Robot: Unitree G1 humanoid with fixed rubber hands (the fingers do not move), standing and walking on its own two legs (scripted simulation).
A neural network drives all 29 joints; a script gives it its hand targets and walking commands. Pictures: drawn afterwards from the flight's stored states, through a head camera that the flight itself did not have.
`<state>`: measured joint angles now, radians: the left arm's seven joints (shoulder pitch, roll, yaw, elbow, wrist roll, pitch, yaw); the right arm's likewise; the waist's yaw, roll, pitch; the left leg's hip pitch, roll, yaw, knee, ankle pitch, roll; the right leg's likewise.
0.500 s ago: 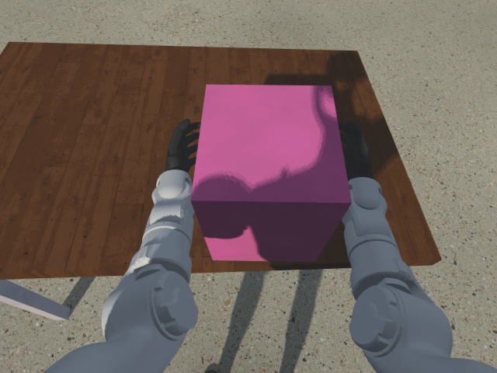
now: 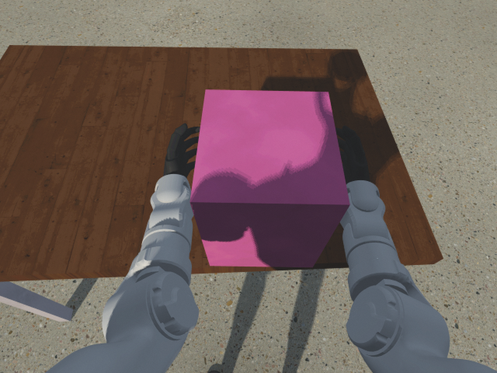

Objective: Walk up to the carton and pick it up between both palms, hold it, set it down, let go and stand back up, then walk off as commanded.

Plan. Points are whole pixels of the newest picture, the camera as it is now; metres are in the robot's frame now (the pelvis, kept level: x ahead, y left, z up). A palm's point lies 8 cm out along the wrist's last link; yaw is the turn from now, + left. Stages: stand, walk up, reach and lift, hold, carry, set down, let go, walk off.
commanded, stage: set down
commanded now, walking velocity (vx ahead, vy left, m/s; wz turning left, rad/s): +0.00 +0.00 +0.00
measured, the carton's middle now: (263, 186) +0.42 +0.04 +0.01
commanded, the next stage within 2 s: none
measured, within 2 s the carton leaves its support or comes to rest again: neither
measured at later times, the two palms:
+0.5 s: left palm (177, 168) +0.42 +0.19 +0.04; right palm (352, 177) +0.43 -0.11 +0.05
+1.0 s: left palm (163, 166) +0.41 +0.21 +0.05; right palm (370, 170) +0.44 -0.13 +0.06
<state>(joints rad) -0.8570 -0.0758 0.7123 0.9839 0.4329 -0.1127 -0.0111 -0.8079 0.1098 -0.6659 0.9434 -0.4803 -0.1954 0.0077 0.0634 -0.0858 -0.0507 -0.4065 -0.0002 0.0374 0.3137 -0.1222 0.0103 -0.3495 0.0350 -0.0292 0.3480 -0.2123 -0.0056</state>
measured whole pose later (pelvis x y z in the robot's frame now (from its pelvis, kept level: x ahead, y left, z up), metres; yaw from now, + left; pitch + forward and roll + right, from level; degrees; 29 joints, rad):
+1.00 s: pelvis -0.01 +0.01 +0.00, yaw +0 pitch +17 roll -1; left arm -0.92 0.13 0.31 1.32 0.10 -0.23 0.08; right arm -0.89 -0.16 -0.18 1.23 0.05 -0.25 -0.05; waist 0.06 -0.02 -0.16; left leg -0.53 0.00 0.04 0.39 -0.13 0.01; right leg -0.44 0.04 -0.03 0.35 -0.19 -0.03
